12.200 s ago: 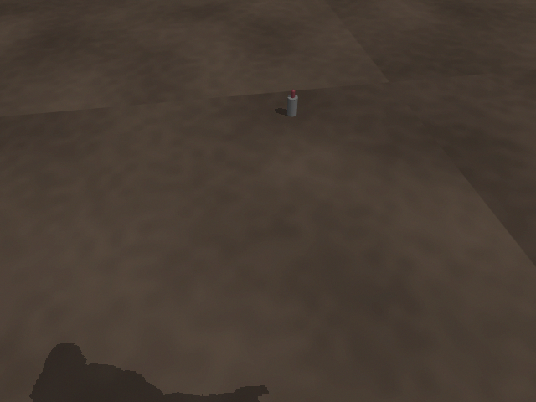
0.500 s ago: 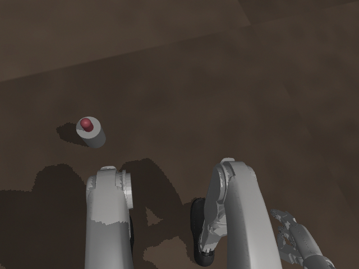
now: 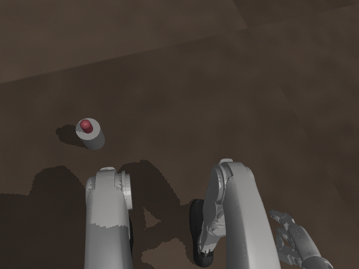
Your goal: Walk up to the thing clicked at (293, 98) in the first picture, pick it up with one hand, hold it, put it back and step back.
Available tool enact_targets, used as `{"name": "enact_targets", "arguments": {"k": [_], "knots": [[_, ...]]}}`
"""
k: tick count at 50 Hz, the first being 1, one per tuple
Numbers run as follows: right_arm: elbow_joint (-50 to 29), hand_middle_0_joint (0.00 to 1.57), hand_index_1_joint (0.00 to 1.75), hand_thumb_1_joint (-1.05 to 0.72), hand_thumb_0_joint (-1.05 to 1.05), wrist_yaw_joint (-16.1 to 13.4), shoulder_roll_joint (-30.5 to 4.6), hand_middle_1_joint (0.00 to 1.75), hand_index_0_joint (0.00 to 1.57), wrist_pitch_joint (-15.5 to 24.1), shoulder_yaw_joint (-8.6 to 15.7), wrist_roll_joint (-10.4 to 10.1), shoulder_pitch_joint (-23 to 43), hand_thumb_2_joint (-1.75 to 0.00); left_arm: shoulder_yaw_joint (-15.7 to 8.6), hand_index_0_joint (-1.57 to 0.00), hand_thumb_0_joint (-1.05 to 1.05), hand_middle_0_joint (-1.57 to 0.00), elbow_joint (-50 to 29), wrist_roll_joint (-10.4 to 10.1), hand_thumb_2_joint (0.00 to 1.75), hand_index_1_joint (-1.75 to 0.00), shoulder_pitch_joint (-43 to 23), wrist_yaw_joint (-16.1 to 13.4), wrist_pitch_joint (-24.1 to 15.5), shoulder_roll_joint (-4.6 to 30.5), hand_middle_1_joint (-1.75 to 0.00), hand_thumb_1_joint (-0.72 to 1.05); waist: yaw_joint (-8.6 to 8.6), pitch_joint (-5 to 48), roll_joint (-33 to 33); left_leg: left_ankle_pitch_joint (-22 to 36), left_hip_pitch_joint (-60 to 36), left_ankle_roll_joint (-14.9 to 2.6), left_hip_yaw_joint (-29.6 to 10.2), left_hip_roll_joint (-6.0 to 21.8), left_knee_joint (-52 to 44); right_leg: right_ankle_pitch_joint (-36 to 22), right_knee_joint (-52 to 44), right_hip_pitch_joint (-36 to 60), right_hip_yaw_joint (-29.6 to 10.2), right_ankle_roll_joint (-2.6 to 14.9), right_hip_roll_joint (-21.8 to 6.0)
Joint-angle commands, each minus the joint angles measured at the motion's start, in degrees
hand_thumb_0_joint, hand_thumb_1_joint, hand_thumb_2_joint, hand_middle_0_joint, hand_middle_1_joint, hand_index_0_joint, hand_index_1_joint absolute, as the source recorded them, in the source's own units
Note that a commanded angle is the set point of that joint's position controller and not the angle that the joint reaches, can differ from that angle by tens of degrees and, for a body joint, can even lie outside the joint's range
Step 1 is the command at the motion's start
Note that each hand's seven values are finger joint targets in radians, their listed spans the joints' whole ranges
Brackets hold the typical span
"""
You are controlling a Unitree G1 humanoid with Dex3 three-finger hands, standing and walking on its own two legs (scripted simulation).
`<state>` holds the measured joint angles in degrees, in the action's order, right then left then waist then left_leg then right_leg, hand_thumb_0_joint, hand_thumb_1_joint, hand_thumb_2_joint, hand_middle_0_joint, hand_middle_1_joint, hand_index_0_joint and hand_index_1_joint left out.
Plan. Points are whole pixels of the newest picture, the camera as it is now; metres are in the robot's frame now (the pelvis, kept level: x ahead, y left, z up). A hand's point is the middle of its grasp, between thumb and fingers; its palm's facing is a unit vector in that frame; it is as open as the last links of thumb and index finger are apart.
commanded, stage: go down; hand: left
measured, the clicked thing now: (90, 132) +0.46 +0.23 -0.28
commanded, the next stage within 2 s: none
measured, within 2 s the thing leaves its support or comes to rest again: neither
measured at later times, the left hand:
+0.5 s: hand out of the picture +0.40 +0.42 +0.03, palm faces +0.13 -0.99 -0.06, open 17.4 cm
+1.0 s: hand out of the picture +0.39 +0.41 +0.03, palm faces +0.13 -0.99 -0.06, open 17.5 cm
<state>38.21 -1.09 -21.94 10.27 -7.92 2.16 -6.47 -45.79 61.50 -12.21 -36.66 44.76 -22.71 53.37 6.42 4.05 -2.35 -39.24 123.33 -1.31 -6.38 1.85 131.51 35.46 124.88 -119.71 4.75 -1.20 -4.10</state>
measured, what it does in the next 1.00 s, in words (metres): stands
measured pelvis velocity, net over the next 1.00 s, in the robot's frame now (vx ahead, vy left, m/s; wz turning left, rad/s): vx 0.00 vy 0.00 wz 0.00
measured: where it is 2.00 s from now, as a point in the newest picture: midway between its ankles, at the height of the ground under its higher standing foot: (163, 252)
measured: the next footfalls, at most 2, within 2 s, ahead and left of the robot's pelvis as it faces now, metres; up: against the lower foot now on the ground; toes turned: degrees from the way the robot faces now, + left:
none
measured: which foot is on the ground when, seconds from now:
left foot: down 0.00-1.00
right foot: down 0.00-1.00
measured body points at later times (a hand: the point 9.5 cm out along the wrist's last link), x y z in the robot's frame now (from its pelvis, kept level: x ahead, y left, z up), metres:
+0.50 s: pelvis +0.00 +0.00 +0.00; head +0.21 +0.08 +0.39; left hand +0.38 +0.47 +0.03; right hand +0.16 -0.28 -0.09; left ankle +0.09 +0.12 -0.34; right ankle +0.12 -0.13 -0.34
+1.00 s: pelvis +0.00 +0.00 +0.00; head +0.21 +0.08 +0.39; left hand +0.38 +0.47 +0.04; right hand +0.16 -0.28 -0.09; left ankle +0.09 +0.12 -0.34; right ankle +0.12 -0.13 -0.34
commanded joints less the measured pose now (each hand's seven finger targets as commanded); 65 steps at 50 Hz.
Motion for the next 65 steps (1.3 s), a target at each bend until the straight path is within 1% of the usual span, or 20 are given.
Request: {"name": "enact_targets", "arguments": {"k": [1,7,11,14,17,19,22,27,35,37,41,42,44,46,49,52,54,59,63,65], "knots": [[-2.1,0.2,0.3,-0.91,0.0,-1.0,-14.8,0.3,0.2,1.0,5.3,-0.5,-7.3,-0.91,-3.5,-0.05,0.0,-0.07,-10.6,-2.7,0.06,-0.06,-11.8,0.3,-3.3,23.0,-0.05,-0.54,-1.48,34.0,18.6,6.7,-29.4,0.42,-0.1,-0.7,-19.9,-4.2,-9.8,13.0,1.9,3.37,2.8],[-2.0,0.2,0.3,-0.91,0.0,-0.9,-14.6,0.3,0.2,1.1,5.0,-0.4,-6.8,-0.91,-5.0,-0.05,0.0,-0.07,-9.8,-3.4,0.06,-0.06,-10.3,0.8,-3.7,24.7,-0.05,-0.54,-2.34,34.2,16.5,5.9,-26.4,-0.06,1.2,-1.1,-18.8,-3.2,-10.6,15.6,1.5,3.2,3.0],[-2.1,0.2,0.3,-0.91,0.0,-1.0,-14.5,0.3,0.2,1.2,5.0,-0.4,-7.0,-0.91,-3.7,-0.05,0.0,-0.06,-10.0,-3.9,0.07,-0.07,-10.3,1.5,-3.8,23.0,-0.05,-0.53,-1.67,34.8,17.3,6.1,-27.0,0.0,1.4,-1.0,-18.6,-3.3,-10.7,15.7,1.5,3.24,3.1],[-1.7,0.2,0.3,-0.91,0.0,-1.2,-15.0,0.3,0.2,1.2,5.0,-0.3,-7.0,-0.91,-5.5,-0.05,0.0,-0.07,-11.8,-4.3,0.05,-0.05,-11.7,1.7,-4.3,25.6,-0.04,-0.52,-2.29,36.4,18.4,8.7,-28.5,0.23,1.3,-1.0,-18.1,-5.3,-10.1,15.9,1.4,3.34,3.0],[-1.7,0.2,0.3,-0.91,0.0,-1.1,-14.7,0.3,0.2,1.2,5.1,-0.4,-7.3,-0.91,-4.9,-0.05,0.0,-0.07,-13.4,-4.2,0.05,-0.06,-11.7,2.0,-4.3,24.7,-0.05,-0.55,-2.06,37.4,19.4,9.7,-29.8,0.41,1.0,-1.0,-18.6,-5.8,-9.8,15.6,1.6,3.51,3.0],[-1.7,0.2,0.3,-0.91,0.0,-1.2,-14.6,0.3,0.2,1.4,5.2,-0.5,-7.0,-0.91,-3.9,-0.05,0.0,-0.06,-11.4,-4.5,0.07,-0.07,-11.7,2.1,-3.9,23.1,-0.06,-0.53,-1.41,34.5,17.2,6.6,-27.2,0.01,1.2,-0.9,-18.6,-3.7,-10.5,15.1,1.6,3.3,3.1],[-2.1,0.2,0.3,-0.91,0.0,-1.3,-14.8,0.3,0.2,1.3,5.1,-0.5,-6.4,-0.91,-4.5,-0.05,0.0,-0.07,-13.0,-4.3,0.05,-0.06,-12.5,2.2,-4.1,24.9,-0.05,-0.53,-1.84,35.0,18.7,6.3,-28.0,0.08,0.9,-0.9,-19.0,-3.6,-10.3,14.6,1.7,3.34,3.1],[-2.0,0.2,0.3,-0.91,0.0,-1.2,-14.5,0.3,0.2,1.3,4.8,-0.5,-6.8,-0.91,-4.7,-0.05,0.0,-0.07,-10.6,-4.7,0.06,-0.06,-10.3,2.3,-3.6,23.9,-0.05,-0.53,-1.7,35.1,16.2,8.2,-26.4,-0.12,1.4,-1.1,-18.1,-4.8,-10.8,16.7,1.6,3.18,3.2],[-2.1,0.2,0.3,-0.91,0.0,-1.3,-15.0,0.3,0.2,1.3,5.1,-0.7,-6.7,-0.91,-3.9,-0.05,0.0,-0.07,-12.3,-4.5,0.06,-0.07,-11.6,2.0,-3.4,23.0,-0.06,-0.56,-1.46,34.9,19.1,7.3,-29.9,0.45,-0.2,-0.8,-19.7,-4.2,-9.7,13.1,2.0,3.48,3.0],[-2.4,0.2,0.3,-0.91,0.0,-1.3,-14.9,0.3,0.2,1.2,5.0,-0.6,-6.6,-0.91,-4.9,-0.05,0.0,-0.07,-12.1,-4.7,0.06,-0.07,-10.2,1.9,-3.4,23.5,-0.06,-0.54,-2.17,36.0,18.5,8.8,-29.6,0.38,0.3,-1.0,-19.2,-5.3,-9.7,14.5,1.8,3.46,3.0],[-2.3,0.2,0.3,-0.91,0.0,-1.3,-14.7,0.3,0.2,1.3,5.4,-0.6,-6.5,-0.91,-3.6,-0.05,0.0,-0.06,-11.7,-4.6,0.07,-0.07,-9.8,1.7,-3.3,21.1,-0.06,-0.55,-2.02,34.3,17.9,6.3,-29.0,0.23,0.5,-0.9,-19.6,-3.7,-10.5,13.4,1.7,3.34,3.1],[-2.6,0.2,0.3,-0.91,0.0,-1.2,-14.6,0.3,0.2,1.3,5.5,-0.6,-6.5,-0.9,-4.2,-0.05,0.0,-0.07,-13.8,-4.5,0.06,-0.06,-11.4,1.5,-3.5,23.2,-0.05,-0.55,-2.06,35.2,18.2,5.7,-28.1,0.07,1.0,-1.0,-19.4,-3.3,-10.8,14.7,1.5,3.32,3.1],[-2.1,0.2,0.3,-0.91,0.0,-1.3,-14.5,0.3,0.2,1.2,5.5,-0.6,-6.8,-0.9,-4.2,-0.05,0.0,-0.07,-13.7,-4.4,0.06,-0.07,-10.7,1.4,-3.5,23.1,-0.06,-0.55,-2.66,36.2,18.6,7.2,-29.3,0.28,0.9,-0.9,-19.7,-4.3,-10.4,15.1,1.5,3.37,3.1],[-2.0,0.2,0.3,-0.91,0.0,-1.3,-14.5,0.3,0.2,1.4,5.5,-0.6,-6.4,-0.91,-2.7,-0.05,0.0,-0.06,-12.8,-4.5,0.07,-0.07,-11.9,1.6,-3.5,21.0,-0.06,-0.55,-1.43,34.4,18.1,6.4,-28.7,0.19,0.6,-0.8,-19.5,-3.8,-10.2,13.3,1.5,3.43,3.1],[-2.3,0.2,0.3,-0.91,0.0,-1.4,-14.6,0.3,0.2,1.4,5.2,-0.6,-6.0,-0.9,-4.2,-0.05,0.0,-0.06,-12.3,-4.3,0.06,-0.07,-12.2,1.2,-4.1,23.4,-0.06,-0.57,-1.82,33.8,16.9,4.8,-27.5,-0.11,0.4,-0.9,-19.3,-2.7,-10.4,13.4,1.6,3.28,3.1],[-2.6,0.2,0.3,-0.9,0.0,-1.4,-14.7,0.3,0.2,1.4,5.4,-0.6,-5.9,-0.9,-4.7,-0.05,0.0,-0.06,-12.8,-4.5,0.07,-0.07,-11.6,1.5,-4.3,23.5,-0.06,-0.56,-2.59,34.8,18.5,4.3,-28.8,0.17,0.3,-0.9,-20.2,-2.5,-10.1,13.3,1.6,3.32,3.1],[-2.6,0.2,0.3,-0.91,0.0,-1.3,-14.4,0.3,0.2,1.6,5.1,-0.7,-5.8,-0.9,-3.8,-0.05,0.0,-0.07,-10.9,-4.7,0.06,-0.07,-11.2,1.8,-4.1,22.7,-0.06,-0.57,-1.88,33.1,16.8,2.9,-26.5,-0.12,0.7,-1.0,-19.9,-1.2,-10.7,13.6,1.5,3.24,3.3],[-2.0,0.2,0.3,-0.91,0.0,-1.3,-14.7,0.3,0.2,1.4,4.8,-0.3,-6.8,-0.9,-5.4,-0.06,0.0,-0.07,-10.5,-4.9,0.06,-0.08,-9.7,2.2,-4.4,24.0,-0.07,-0.6,-2.55,36.1,17.2,9.6,-28.5,0.2,1.2,-1.2,-18.1,-5.8,-9.9,16.1,1.5,3.36,3.1],[-1.9,0.2,0.3,-0.91,0.0,-1.3,-14.8,0.3,0.2,1.3,5.1,-0.3,-7.0,-0.9,-4.5,-0.05,0.0,-0.06,-11.0,-4.9,0.07,-0.08,-10.5,2.1,-4.0,22.4,-0.07,-0.57,-1.91,36.2,17.1,9.3,-28.6,0.21,1.2,-1.1,-17.9,-5.7,-9.9,15.6,1.5,3.34,3.2],[-2.3,0.2,0.3,-0.91,0.0,-1.4,-15.1,0.3,0.2,1.4,5.3,-0.3,-6.4,-0.9,-5.6,-0.05,0.0,-0.06,-13.5,-4.5,0.07,-0.08,-11.2,1.7,-4.1,24.7,-0.07,-0.57,-2.84,36.7,18.8,8.5,-29.0,0.27,1.0,-1.0,-18.6,-5.1,-9.6,15.0,1.5,3.45,3.1]]}}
